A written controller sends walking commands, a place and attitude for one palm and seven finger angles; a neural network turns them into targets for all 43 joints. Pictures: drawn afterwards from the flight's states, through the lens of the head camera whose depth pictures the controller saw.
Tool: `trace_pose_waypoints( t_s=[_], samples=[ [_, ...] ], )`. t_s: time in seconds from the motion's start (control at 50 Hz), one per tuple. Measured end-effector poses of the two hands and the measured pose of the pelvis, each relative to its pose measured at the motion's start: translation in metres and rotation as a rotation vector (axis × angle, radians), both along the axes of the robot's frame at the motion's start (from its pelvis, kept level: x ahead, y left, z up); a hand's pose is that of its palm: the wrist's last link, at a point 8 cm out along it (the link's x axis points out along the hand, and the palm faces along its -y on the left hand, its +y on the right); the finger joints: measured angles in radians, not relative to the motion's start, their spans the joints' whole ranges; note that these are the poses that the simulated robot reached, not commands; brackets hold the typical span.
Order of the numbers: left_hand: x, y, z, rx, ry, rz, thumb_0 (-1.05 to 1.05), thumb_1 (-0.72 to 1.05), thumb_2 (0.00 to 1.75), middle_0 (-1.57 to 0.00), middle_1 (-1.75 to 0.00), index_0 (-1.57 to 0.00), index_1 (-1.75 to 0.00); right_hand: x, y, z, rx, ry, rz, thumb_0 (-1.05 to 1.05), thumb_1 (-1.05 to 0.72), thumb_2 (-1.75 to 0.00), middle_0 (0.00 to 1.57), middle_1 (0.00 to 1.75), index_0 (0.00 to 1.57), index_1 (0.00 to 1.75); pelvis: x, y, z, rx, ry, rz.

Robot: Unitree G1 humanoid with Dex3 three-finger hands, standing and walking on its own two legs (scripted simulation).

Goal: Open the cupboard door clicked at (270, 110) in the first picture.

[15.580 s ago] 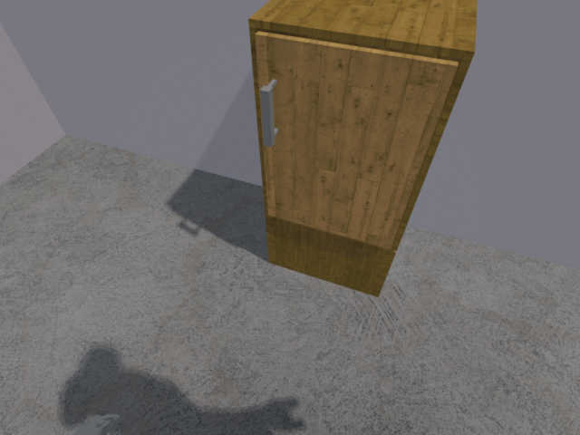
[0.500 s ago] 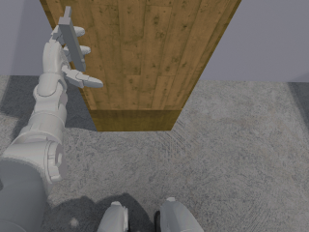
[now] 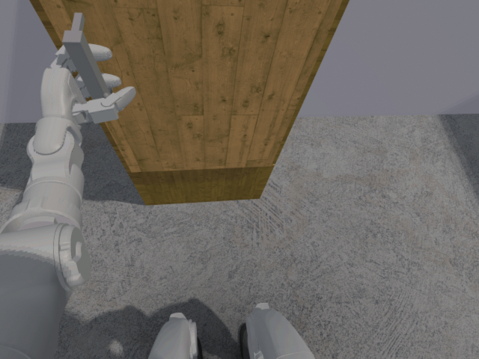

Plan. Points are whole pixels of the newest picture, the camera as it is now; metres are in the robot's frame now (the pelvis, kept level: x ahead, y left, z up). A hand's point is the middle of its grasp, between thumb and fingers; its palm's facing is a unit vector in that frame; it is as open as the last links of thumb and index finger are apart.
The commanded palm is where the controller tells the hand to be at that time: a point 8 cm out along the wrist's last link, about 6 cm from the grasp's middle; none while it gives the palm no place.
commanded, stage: close the thumb around the handle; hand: left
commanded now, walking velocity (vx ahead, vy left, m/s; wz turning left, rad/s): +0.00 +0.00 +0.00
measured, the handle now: (94, 68) +0.57 +0.18 +0.07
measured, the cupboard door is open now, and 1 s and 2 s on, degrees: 0 20 40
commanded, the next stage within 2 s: pull the door open along its arc in 0.26 s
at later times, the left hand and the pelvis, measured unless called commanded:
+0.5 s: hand (109, 97) +0.52 +0.16 +0.07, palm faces -0.02 -1.00 -0.02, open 5.6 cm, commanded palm +0.48 +0.20 +0.07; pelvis +0.00 +0.00 +0.00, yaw +0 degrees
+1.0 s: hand (134, 170) +0.39 +0.12 +0.07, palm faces +0.17 -0.98 +0.05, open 5.9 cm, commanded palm +0.34 +0.17 +0.07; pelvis +0.02 -0.01 +0.02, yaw +0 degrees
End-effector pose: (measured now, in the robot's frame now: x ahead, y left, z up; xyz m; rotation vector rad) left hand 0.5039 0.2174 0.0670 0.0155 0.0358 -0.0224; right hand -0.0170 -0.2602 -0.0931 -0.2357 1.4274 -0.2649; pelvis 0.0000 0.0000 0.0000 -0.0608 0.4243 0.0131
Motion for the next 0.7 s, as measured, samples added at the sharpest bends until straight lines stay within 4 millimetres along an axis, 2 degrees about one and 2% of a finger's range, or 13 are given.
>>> trace_pose_waypoints(
  t_s=[0.14, 0.22, 0.52, 0.62, 0.7],
  samples=[
    [-0.001, -0.002, 0.001, -0.001, 0.003, 0.005, 0.0, 0.63, 0.78, -0.38, -1.33, -0.38, -1.32, 0.008, -0.002, 0.0, 0.0, -0.021, 0.007, 0.0, -0.91, -0.9, 0.2, 0.3, 0.2, 0.3, 0.001, -0.001, 0.001, 0.003, -0.003, -0.002],
    [-0.001, -0.004, 0.001, 0.004, 0.004, -0.011, 0.01, 0.74, 0.83, -0.39, -1.34, -0.39, -1.33, 0.013, -0.002, -0.001, 0.002, -0.036, 0.009, 0.0, -0.91, -0.9, 0.2, 0.3, 0.2, 0.3, 0.001, -0.002, 0.001, 0.003, -0.005, -0.002],
    [-0.005, -0.005, 0.0, 0.001, 0.002, 0.007, 0.01, 0.74, 0.83, -0.36, -1.35, -0.36, -1.35, 0.015, 0.001, -0.004, 0.022, -0.041, 0.004, 0.0, -0.91, -0.9, 0.2, 0.3, 0.2, 0.3, 0.001, -0.003, 0.001, 0.009, -0.005, -0.008],
    [-0.018, -0.007, 0.0, -0.001, -0.005, 0.003, 0.01, 0.74, 0.8, -0.36, -1.35, -0.36, -1.35, 0.019, 0.002, -0.001, 0.036, -0.055, -0.011, 0.0, -0.91, -0.9, 0.2, 0.3, 0.2, 0.3, 0.006, -0.002, 0.006, 0.014, -0.018, -0.018],
    [-0.036, -0.009, 0.0, -0.004, -0.011, -0.007, 0.01, 0.73, 0.76, -0.36, -1.35, -0.36, -1.35, 0.033, 0.003, 0.004, 0.051, -0.091, -0.015, 0.01, -0.91, -0.9, 0.2, 0.3, 0.2, 0.3, 0.012, -0.002, 0.012, 0.02, -0.036, -0.024]
  ],
)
